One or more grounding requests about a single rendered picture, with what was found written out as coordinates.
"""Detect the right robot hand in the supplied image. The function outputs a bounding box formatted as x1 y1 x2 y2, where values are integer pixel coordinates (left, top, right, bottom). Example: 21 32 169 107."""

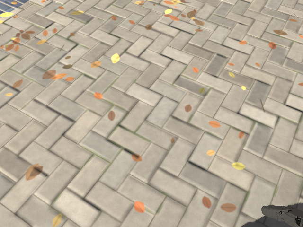
261 205 303 227

